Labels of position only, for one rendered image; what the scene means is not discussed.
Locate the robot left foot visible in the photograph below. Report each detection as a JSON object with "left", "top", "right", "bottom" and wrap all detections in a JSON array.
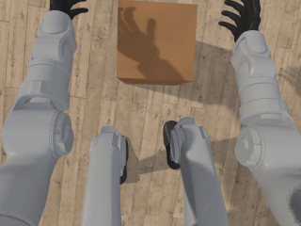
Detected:
[{"left": 119, "top": 138, "right": 129, "bottom": 185}]

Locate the robot left forearm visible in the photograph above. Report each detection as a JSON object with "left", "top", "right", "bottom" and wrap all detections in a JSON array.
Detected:
[{"left": 1, "top": 10, "right": 78, "bottom": 153}]

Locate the robot left hand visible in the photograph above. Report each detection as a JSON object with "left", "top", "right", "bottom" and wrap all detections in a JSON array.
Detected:
[{"left": 49, "top": 0, "right": 88, "bottom": 20}]

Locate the robot right forearm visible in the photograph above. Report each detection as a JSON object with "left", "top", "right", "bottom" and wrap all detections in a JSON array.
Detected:
[{"left": 230, "top": 30, "right": 301, "bottom": 136}]

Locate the robot right foot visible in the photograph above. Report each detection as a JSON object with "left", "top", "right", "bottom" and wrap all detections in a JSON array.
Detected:
[{"left": 163, "top": 121, "right": 181, "bottom": 170}]

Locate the robot left upper arm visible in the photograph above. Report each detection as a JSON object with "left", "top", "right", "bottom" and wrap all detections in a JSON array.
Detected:
[{"left": 0, "top": 109, "right": 74, "bottom": 226}]

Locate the robot right upper arm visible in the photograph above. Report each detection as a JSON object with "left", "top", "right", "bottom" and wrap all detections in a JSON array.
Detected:
[{"left": 234, "top": 123, "right": 301, "bottom": 226}]

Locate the robot right hand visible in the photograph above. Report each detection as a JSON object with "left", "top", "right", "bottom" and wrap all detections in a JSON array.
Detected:
[{"left": 218, "top": 0, "right": 261, "bottom": 42}]

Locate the carton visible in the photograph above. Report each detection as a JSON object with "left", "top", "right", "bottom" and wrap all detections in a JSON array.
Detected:
[{"left": 117, "top": 0, "right": 198, "bottom": 86}]

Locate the robot foot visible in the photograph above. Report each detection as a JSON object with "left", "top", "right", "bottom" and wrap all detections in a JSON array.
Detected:
[
  {"left": 163, "top": 121, "right": 181, "bottom": 170},
  {"left": 119, "top": 138, "right": 129, "bottom": 185}
]

